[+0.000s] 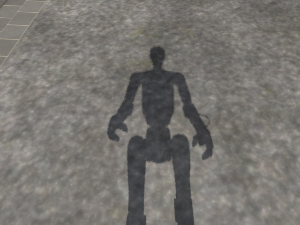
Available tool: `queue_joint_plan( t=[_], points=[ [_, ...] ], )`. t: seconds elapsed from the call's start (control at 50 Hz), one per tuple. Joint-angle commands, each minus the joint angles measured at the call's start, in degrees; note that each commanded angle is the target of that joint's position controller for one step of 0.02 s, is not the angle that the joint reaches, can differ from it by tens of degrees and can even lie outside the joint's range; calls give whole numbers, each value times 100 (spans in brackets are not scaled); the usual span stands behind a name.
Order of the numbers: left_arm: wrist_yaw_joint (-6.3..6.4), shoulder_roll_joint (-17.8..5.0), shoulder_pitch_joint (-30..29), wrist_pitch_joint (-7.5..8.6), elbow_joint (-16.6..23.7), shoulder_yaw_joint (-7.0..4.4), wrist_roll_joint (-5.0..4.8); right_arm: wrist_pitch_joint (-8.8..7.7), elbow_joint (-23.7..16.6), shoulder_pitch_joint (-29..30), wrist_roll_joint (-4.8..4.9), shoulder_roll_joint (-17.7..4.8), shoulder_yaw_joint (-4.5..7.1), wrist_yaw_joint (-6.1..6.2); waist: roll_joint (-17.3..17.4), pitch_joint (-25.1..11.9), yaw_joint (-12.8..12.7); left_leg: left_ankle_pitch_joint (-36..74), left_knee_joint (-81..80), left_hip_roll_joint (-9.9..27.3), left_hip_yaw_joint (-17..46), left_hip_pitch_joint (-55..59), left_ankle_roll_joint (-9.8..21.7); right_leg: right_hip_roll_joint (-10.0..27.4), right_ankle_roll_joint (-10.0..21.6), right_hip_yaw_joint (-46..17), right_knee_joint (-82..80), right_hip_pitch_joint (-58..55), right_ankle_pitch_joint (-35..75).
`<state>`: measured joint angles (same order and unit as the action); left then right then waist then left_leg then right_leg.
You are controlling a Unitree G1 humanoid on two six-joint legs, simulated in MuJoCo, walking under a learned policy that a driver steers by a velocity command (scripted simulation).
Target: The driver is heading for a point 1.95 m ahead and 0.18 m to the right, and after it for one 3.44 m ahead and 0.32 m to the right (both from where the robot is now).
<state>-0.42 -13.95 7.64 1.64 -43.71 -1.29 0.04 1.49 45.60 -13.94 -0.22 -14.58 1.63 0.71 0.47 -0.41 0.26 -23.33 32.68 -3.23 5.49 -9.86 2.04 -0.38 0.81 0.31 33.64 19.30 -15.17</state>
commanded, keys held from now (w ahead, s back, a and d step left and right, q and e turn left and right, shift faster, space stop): w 0.20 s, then no key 0.80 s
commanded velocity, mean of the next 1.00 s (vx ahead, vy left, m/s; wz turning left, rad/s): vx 0.15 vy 0.00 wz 0.01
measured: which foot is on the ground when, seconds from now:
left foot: down 0.00-0.48, up 0.50-0.76, down 0.78-1.00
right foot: down 0.00-0.18, up 0.20-0.44, down 0.46-1.00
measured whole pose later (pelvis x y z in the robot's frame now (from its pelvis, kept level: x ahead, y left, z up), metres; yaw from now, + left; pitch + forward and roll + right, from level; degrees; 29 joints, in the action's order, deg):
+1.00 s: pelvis +0.19 +0.02 +0.01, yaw +1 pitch -1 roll +0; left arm 0.8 -13.2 9.4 -0.1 -52.6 -1.7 0.8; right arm -1.1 54.1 -16.0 -0.8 -11.5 2.1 2.5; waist -1.4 1.5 -0.7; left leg -17.1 30.3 0.5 0.7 -12.0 -0.6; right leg -0.6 1.5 2.0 28.1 17.1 -9.7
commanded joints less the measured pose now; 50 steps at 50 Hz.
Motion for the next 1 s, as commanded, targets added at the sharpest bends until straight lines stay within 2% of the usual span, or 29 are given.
queue_joint_plan(
  t=[0.02,0.08,0.12,0.16,0.18,0.2,0.22,0.26,0.3,0.34,0.38,0.44,0.46,0.48,0.5,0.52,0.54,0.56,0.6,0.66,0.72,0.76,0.78,0.8,0.82,0.86,0.9,0.96,1.0],
  points=[
    [58,-856,120,142,269,-240,-74,-244,-314,-83,68,-538,168,-7,-394,293,-70,-683,-362,281,186,-1385,391,776,748,-1267,-870,-786,-1604],
    [65,-1032,494,242,187,-319,-113,-495,-342,-122,82,-472,185,-64,-819,61,-74,18,268,238,-172,-1664,307,1508,1263,-2439,-1182,-1369,-881],
    [60,-1066,406,228,250,-336,-144,-583,-269,-261,76,-485,215,-102,-752,-127,42,262,92,273,-259,-1252,320,1586,1307,-2426,-1066,-1285,151],
    [11,-964,-469,227,562,-311,-180,-604,74,-1003,80,-551,275,-143,-430,-211,537,976,-911,388,68,322,451,1018,917,-1282,-172,-207,2076],
    [-27,-694,-864,294,775,-244,-154,-570,289,-1586,103,-996,415,-116,452,-342,708,2069,-1288,978,984,1547,595,312,475,-221,1226,928,2337],
    [-58,-678,-884,393,895,-232,-72,-517,324,-1811,135,-1273,498,-125,1323,-30,728,3531,-1346,1767,2096,2486,1045,-166,146,302,2088,2696,-252],
    [-82,-844,-852,414,832,-288,-91,-486,271,-1771,64,-888,369,-111,989,258,668,4606,-1158,2178,2301,2692,1381,-40,57,108,2860,3575,-1863],
    [-169,-550,-900,377,850,-200,-183,-434,206,-1627,20,-662,266,-64,415,387,538,5481,-1030,2074,1645,2866,1266,186,55,-31,3280,4201,-1689],
    [-250,-380,-1225,369,1000,-128,-150,-330,132,-1201,79,-575,193,30,364,551,380,5471,-1378,1693,1008,2103,874,283,-38,271,2162,3605,-769],
    [-353,-31,-1202,362,990,-3,-92,-254,47,-867,23,-665,185,122,614,329,270,5554,-1602,1057,233,757,602,-66,-111,661,846,1583,656],
    [-309,-370,-867,311,885,-133,-52,-306,95,-965,-5,-1034,284,160,867,-10,102,6054,-1517,1040,168,372,527,-392,-36,618,396,204,1411],
    [-129,-828,100,224,564,-339,-10,-446,43,-550,123,-1027,310,186,775,-381,-536,6298,-592,1061,216,562,231,-396,275,298,-571,-959,2080],
    [-51,-938,467,210,421,-386,27,-476,55,-587,82,-937,299,156,600,-606,-681,5745,84,860,183,346,94,-170,415,133,-764,-1688,2827],
    [24,-1293,975,208,328,-426,156,-511,-34,-797,-108,-627,214,120,-373,-1238,-678,3144,1641,418,75,-686,-125,975,855,-944,-296,-3155,5352],
    [-20,-991,955,200,319,-239,310,-472,240,-1938,-74,-69,67,56,-1316,-2313,-150,-1546,3253,-119,387,-1241,-393,2474,1921,-2657,-437,-3828,6664],
    [-75,-791,620,170,315,-235,146,-371,412,-1895,22,-633,204,26,-788,-1946,-172,-1415,3639,75,563,-1123,-480,2224,1955,-2849,-1030,-2817,4920],
    [-97,-659,-10,157,375,-211,-13,-253,303,-1406,97,-737,259,47,-544,-877,-56,-1179,3688,312,206,-1535,-540,1920,1744,-2280,-1325,-1934,3280],
    [-109,-497,-329,124,373,-158,-30,-140,269,-1079,74,-665,260,107,-262,-410,-1,-911,3450,467,43,-1547,-574,1608,1511,-1939,-1653,-1181,2069],
    [-112,-539,-732,63,342,-155,104,70,236,-1022,32,-557,290,207,-511,3,258,-562,2652,649,-35,-923,-615,1208,1174,-1440,-2133,78,462],
    [-32,-584,-687,37,201,-185,168,75,258,-943,-45,-387,246,283,-786,-187,246,-371,1433,630,-231,-352,-577,1030,1141,-1136,-2233,353,-13],
    [62,-728,-652,-31,95,-227,62,51,348,-861,-73,-435,258,231,-704,-333,257,587,594,591,-381,180,-422,1079,1032,-1167,-2280,526,-1147],
    [95,-579,-634,-80,2,-174,25,25,429,-851,-144,-361,249,183,-580,-180,332,943,117,521,-502,581,-272,929,733,-1051,-2229,901,-1963],
    [87,-443,-518,-87,-85,-124,40,9,402,-790,-186,-352,234,181,-467,-13,335,919,-231,627,-363,573,-162,807,496,-977,-2137,994,-2270],
    [82,-422,-373,-96,-151,-114,47,-11,325,-637,-186,-555,251,211,-152,283,219,446,-895,924,44,106,-4,570,237,-733,-1841,872,-2192],
    [95,-495,-194,-105,-153,-166,31,-48,402,-408,-123,-824,313,226,557,470,-119,-793,-1136,888,163,-925,114,213,70,-282,-1494,176,-1459],
    [127,-430,-162,-97,-253,-150,91,-197,404,-36,-138,-448,207,217,893,409,-225,-1241,-1630,881,203,-1596,-10,129,-4,-127,-904,-820,-338],
    [155,-430,57,-116,-443,-155,122,-309,427,131,-109,-396,191,188,755,346,-303,-797,-1570,831,145,-1532,-131,154,60,-98,-824,-999,40],
    [146,-485,16,-117,-593,-154,71,-345,572,-189,-47,-385,184,197,122,359,-104,1,-1210,679,-70,-963,-145,264,206,-252,-1055,-546,-157],
    [136,-406,-51,-88,-671,-134,49,-352,666,-296,-33,-416,192,204,16,269,-40,566,-1046,658,-117,-632,-97,256,201,-244,-1041,-455,120]
  ],
)
Velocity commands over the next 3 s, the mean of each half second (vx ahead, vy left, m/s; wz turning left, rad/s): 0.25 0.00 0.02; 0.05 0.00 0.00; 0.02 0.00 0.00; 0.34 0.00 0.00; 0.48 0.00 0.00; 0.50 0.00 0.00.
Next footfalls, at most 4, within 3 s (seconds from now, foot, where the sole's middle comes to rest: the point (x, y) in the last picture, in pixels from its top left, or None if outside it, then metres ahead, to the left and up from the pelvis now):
0.46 right None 0.29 -0.08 -0.77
0.78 left None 0.22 0.15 -0.77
2.18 left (128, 190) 0.68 0.13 -0.77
2.72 right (176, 139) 0.98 -0.11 -0.77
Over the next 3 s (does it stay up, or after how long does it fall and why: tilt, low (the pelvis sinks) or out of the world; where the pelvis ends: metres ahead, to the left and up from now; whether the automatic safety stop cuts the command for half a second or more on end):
stays up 0.95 -0.03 0.02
